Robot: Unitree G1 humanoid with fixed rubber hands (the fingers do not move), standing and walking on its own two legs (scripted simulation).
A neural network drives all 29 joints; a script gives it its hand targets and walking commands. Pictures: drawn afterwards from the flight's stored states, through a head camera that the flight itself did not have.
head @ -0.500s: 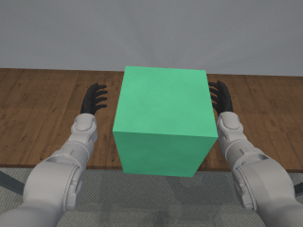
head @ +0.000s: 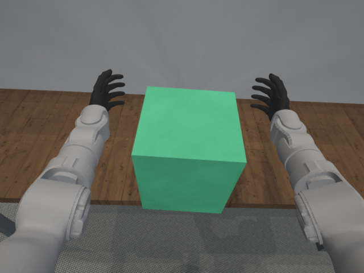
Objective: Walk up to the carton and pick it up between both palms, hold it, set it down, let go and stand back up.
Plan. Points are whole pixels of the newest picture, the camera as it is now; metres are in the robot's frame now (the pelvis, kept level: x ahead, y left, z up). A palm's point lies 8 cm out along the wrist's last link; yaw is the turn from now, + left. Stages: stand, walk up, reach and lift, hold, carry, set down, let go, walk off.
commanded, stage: set down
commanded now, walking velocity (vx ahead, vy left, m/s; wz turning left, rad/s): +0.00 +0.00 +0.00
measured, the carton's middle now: (186, 153) +0.41 +0.01 +0.01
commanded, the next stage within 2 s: none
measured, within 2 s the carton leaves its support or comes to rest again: neither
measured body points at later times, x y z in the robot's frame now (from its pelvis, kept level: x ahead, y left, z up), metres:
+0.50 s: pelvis +0.02 +0.00 +0.01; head +0.03 +0.01 +0.46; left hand +0.44 +0.23 +0.18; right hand +0.46 -0.19 +0.17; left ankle +0.02 +0.13 -0.73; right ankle +0.02 -0.10 -0.73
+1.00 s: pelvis +0.01 +0.00 +0.01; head +0.02 +0.01 +0.46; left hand +0.36 +0.24 +0.09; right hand +0.38 -0.19 +0.10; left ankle +0.02 +0.13 -0.73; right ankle +0.02 -0.10 -0.73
